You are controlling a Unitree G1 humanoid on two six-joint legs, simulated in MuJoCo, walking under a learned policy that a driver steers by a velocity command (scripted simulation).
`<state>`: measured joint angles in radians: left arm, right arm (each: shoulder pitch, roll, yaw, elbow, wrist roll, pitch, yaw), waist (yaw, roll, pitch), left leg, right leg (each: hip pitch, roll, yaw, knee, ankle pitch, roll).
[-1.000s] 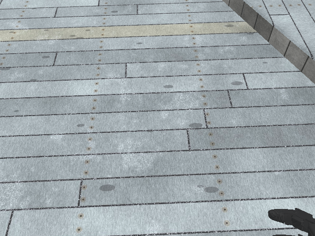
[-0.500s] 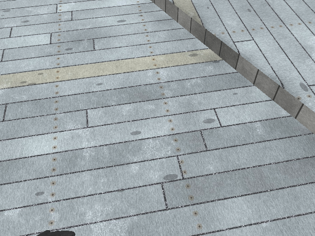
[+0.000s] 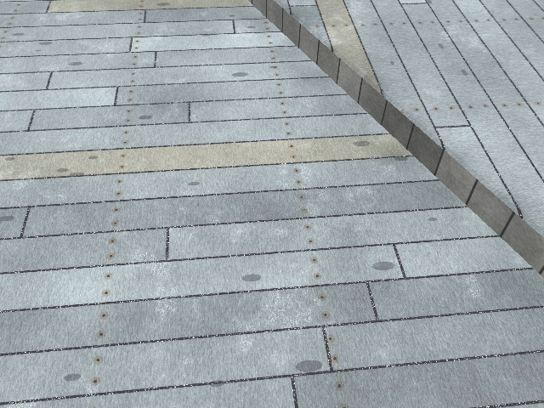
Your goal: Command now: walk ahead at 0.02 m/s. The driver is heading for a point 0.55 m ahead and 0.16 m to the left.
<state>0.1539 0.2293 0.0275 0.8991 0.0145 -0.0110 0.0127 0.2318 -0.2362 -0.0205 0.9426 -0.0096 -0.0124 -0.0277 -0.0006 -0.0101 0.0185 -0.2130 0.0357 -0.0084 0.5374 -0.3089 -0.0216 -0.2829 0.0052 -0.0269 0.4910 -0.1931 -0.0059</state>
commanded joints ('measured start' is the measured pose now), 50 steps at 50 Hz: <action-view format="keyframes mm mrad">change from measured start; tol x16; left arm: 1 -23 103 26 -21 -9 -10 5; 37 -74 65 26 138 -39 -42 -3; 43 415 268 94 273 -35 -77 -19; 50 241 58 15 204 -1 -108 -13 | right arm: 1 24 -132 -27 -21 10 -17 -3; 50 -24 -67 -58 15 53 -64 39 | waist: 1 -13 47 -41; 36 -35 204 166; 41 92 100 99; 43 160 -332 -30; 50 36 -84 65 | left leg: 1 -36 32 -36 -112 182 23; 29 -11 4 0 -160 173 32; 34 -64 114 -189 -288 -508 153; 37 -38 301 -416 -382 -479 256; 41 -180 131 -149 -176 -174 153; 42 -293 38 -37 108 -26 100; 44 -572 -64 -112 645 -258 64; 50 -536 51 -101 567 137 104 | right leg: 1 105 -42 48 -37 187 -27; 29 140 -44 41 -64 154 -5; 33 -17 25 -29 42 -363 -21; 37 -209 -43 0 311 -261 -52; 41 212 15 -54 -15 -87 -63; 44 454 -423 710 -318 -319 -275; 50 336 -241 108 -321 183 -104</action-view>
